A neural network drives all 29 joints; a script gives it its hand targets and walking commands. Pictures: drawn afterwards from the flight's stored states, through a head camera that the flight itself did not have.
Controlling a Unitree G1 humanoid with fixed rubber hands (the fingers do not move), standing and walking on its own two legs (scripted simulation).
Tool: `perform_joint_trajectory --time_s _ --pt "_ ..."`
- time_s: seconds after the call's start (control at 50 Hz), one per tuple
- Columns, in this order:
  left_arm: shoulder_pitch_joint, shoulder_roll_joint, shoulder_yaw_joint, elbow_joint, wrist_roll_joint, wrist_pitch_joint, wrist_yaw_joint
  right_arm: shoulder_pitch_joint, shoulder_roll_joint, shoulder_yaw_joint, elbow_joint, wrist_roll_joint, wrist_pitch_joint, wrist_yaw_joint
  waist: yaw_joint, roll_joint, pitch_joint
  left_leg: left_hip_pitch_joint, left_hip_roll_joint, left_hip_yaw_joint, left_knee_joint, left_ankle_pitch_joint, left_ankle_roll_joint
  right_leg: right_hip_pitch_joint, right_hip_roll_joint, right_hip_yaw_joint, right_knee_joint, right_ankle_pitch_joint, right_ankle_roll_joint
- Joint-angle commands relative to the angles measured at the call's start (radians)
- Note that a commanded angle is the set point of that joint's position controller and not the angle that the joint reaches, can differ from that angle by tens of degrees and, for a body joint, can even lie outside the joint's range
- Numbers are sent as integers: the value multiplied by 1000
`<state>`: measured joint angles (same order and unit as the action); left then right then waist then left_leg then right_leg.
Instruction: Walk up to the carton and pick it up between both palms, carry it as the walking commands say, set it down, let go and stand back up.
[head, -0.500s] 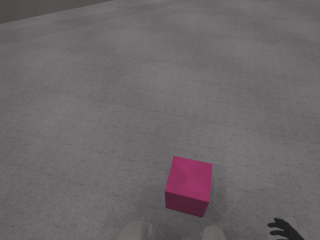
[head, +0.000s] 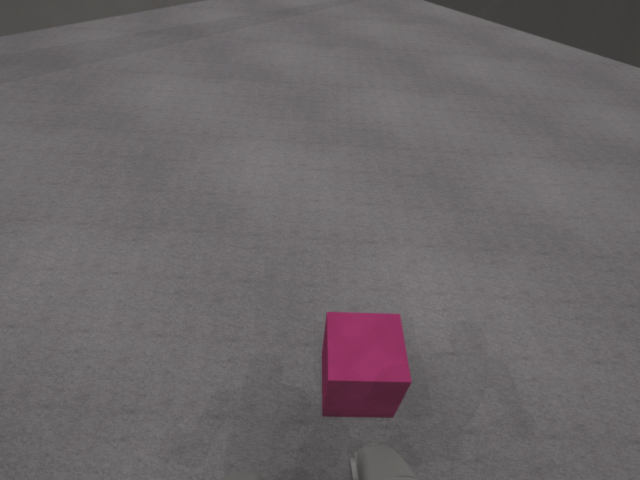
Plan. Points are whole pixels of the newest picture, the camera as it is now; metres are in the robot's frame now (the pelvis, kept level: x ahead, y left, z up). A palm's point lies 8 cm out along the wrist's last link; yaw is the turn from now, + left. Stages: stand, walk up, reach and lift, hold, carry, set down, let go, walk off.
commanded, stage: walk up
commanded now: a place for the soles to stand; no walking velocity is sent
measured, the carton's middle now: (360, 365) +0.55 -0.14 -0.59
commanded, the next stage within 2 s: none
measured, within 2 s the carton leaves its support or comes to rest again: neither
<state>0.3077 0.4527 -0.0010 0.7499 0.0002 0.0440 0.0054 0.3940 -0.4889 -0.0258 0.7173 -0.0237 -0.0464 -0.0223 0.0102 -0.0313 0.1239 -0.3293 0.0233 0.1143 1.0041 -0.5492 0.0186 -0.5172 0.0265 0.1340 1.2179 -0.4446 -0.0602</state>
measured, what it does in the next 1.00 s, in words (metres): steps to the right: right foot, then left foot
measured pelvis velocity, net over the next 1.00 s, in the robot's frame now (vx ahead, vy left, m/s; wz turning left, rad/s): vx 0.10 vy -0.12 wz -0.13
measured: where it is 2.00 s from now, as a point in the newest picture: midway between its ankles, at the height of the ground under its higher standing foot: outside the picture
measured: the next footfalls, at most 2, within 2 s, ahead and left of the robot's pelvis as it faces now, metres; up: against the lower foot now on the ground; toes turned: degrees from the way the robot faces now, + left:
right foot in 0.48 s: +0.18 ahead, -0.27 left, +0.00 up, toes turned -5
left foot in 0.88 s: +0.18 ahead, +0.03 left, +0.00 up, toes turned +1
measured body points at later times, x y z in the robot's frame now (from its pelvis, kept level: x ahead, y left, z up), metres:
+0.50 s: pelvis +0.05 -0.07 +0.01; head +0.09 -0.03 +0.45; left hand +0.18 +0.22 -0.13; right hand +0.07 -0.42 -0.05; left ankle +0.02 +0.09 -0.67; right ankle +0.14 -0.18 -0.68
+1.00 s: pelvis +0.10 -0.12 +0.02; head +0.15 -0.10 +0.46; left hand +0.25 +0.19 -0.09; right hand +0.13 -0.46 -0.07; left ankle +0.13 +0.03 -0.68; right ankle +0.12 -0.20 -0.66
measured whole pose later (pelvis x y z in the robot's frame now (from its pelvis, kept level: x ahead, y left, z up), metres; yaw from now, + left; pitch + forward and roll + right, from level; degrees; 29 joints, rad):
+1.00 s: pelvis +0.10 -0.12 +0.02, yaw -7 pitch -1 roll +1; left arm 0.22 0.46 0.00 0.75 0.00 0.01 -0.01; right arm 0.29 -0.43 -0.03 0.79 -0.02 -0.07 -0.05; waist 0.00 -0.06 0.13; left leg -0.42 0.12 0.11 0.87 -0.42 -0.02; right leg -0.52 0.08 0.02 1.02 -0.50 -0.08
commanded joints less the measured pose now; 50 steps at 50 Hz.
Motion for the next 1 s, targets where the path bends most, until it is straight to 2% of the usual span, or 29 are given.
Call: perform_joint_trajectory --time_s 0.0,0.04,0.12,0.2,0.28,0.36,0.38,0.42,0.44,0.46,0.48,0.5,0.52,0.54,0.58,0.6,0.64,0.68,0.74,0.78,0.82,0.84,0.86,0.88,0.9,0.92,0.94,0.96,0.98 --pt "-73 289 168 -61 41 3 -47 -34 -328 -137 9 0 -83 -64 6 -53 249 -160 398 -708 -875 -411 -31 -350 -44 114 166 133 50" --pt "-14 249 163 -29 30 17 -62 -31 -299 -124 22 -1 -102 -61 22 19 233 -119 320 -505 -812 -191 -95 -292 -35 87 106 236 56" --pt "-74 223 155 -15 30 33 -69 60 -278 -123 36 -3 -107 -62 -14 138 176 -1 281 -379 -716 171 -90 -250 -14 46 24 279 55" --pt "-140 210 142 -39 37 27 -62 150 -266 -125 41 -4 -98 -70 -61 199 83 171 317 -337 -604 447 -34 -283 -28 29 -48 231 49" --pt "-166 202 137 -60 42 22 -57 156 -275 -125 39 -10 -86 -72 -70 224 39 222 366 -334 -548 499 71 -285 -44 -16 -88 106 46" --pt "-170 211 139 -78 51 9 -57 86 -308 -129 21 -17 -78 -68 -43 242 34 181 421 -332 -506 439 199 -235 -92 -80 -167 -57 32" --pt "-167 218 141 -82 51 4 -60 58 -320 -130 15 -19 -77 -66 -34 256 20 163 425 -319 -495 418 210 -196 -106 -112 -208 -99 27" --pt "-104 229 147 -66 45 -10 -63 -8 -324 -124 11 -20 -73 -56 7 280 -35 88 403 -261 -427 414 197 -34 -95 -156 -341 -115 3" --pt "15 237 160 -28 43 -24 -61 -50 -305 -114 10 -20 -68 -48 80 194 -109 -53 328 -142 -221 439 157 239 -62 -163 -495 -43 -22" --pt "178 311 199 12 46 -41 -45 -16 -221 -87 17 -20 -62 -42 149 -81 -184 -167 203 -66 201 470 92 415 -46 18 -629 -141 -24" --pt "152 397 211 -17 44 -45 -29 8 -136 -50 -9 1 -65 -44 126 -339 -158 -396 14 -51 371 -3 21 450 -216 485 -822 -93 -89" --pt "76 400 203 -36 29 -47 -24 -18 -196 -50 -5 16 -52 -56 79 -196 -152 -466 8 -103 376 -64 33 436 -302 751 -946 -144 -172" --pt "41 364 190 -43 23 -48 -24 -55 -241 -59 24 20 -42 -54 71 -59 -106 -449 37 -122 382 -20 30 382 -293 723 -925 -131 -188" --pt "15 320 177 -42 21 -48 -18 -56 -218 -57 34 23 -38 -47 49 4 -63 -424 62 -122 369 25 27 319 -254 602 -885 -97 -138" --pt "20 278 163 -44 30 -61 2 13 -175 -57 60 32 -32 -32 25 -9 -98 -361 86 -126 244 25 28 316 -202 433 -770 83 -120" --pt "35 264 153 -47 29 -64 1 19 -166 -56 61 33 -31 -26 22 -22 -137 -327 84 -118 173 -4 26 322 -189 387 -736 156 -132" --pt "50 241 142 -51 36 -65 0 -16 -161 -55 64 34 -31 -25 34 -23 -198 -291 75 -100 73 -31 13 336 -177 353 -716 187 -138" --pt "35 231 135 -55 39 -63 2 -59 -159 -55 66 37 -28 -27 40 -36 -205 -277 76 -97 5 4 8 311 -177 339 -716 197 -138" --pt "17 230 126 -57 38 -57 5 -83 -170 -63 68 40 -22 -36 43 -81 -201 -248 66 -82 -82 41 9 291 -196 356 -705 286 -131" --pt "-17 225 117 -63 33 -51 4 -61 -169 -65 75 39 -21 -41 20 -92 -217 -163 55 -69 -178 89 15 254 -191 333 -673 331 -117" --pt "-75 211 102 -68 25 -41 -2 -20 -153 -67 93 34 -27 -43 -26 -60 -225 31 31 -38 -364 234 29 138 -152 248 -599 342 -78" --pt "-90 181 91 -71 20 -41 -5 1 -174 -77 95 22 -32 -45 -47 14 -244 155 87 -133 -418 230 64 26 -126 197 -502 328 -45" --pt "-92 139 80 -80 13 -46 -7 5 -232 -92 79 2 -40 -49 -65 161 -262 245 255 -357 -499 218 134 -117 -43 97 -334 257 21" --pt "-83 134 82 -65 17 -48 -2 -53 -270 -94 58 3 -35 -47 -37 249 -179 174 432 -475 -585 287 224 -148 40 -59 -212 -36 55" --pt "-90 183 100 -55 32 -43 1 -82 -290 -97 57 8 -34 -46 -40 218 -151 123 515 -518 -577 358 319 -151 -5 -52 -98 -175 65" --pt "-65 202 109 -45 31 -44 -5 -113 -286 -100 45 9 -38 -47 -12 206 -143 111 515 -493 -509 478 328 -120 -40 -28 -87 -197 70" --pt "-43 200 115 -36 30 -49 -9 -127 -271 -99 40 10 -36 -48 5 182 -141 98 472 -409 -457 528 296 -100 -44 -37 -131 -201 71" --pt "-26 196 119 -28 30 -55 -13 -146 -260 -98 32 12 -33 -46 23 174 -135 59 420 -327 -399 536 240 -36 -54 -35 -248 -156 65" --pt "16 180 117 -8 23 -65 -13 -196 -242 -92 16 12 -28 -40 52 167 -138 5 339 -218 -318 507 170 76 -43 -67 -446 -46 55"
